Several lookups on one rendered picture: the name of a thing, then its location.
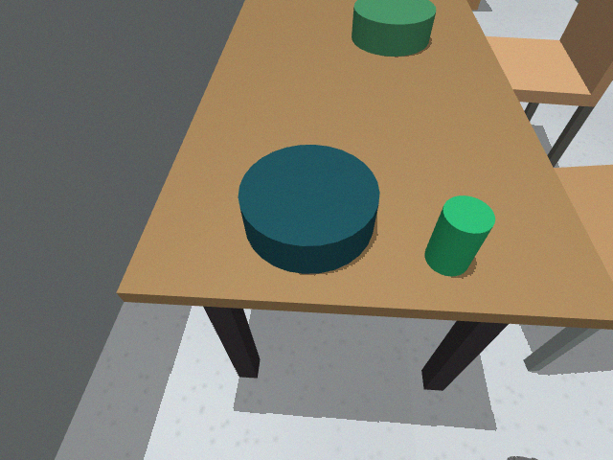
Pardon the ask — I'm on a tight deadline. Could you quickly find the table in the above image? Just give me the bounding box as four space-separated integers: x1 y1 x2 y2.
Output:
116 0 613 391

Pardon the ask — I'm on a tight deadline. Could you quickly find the chair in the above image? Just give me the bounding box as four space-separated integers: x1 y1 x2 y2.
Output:
486 0 613 167
524 165 613 372

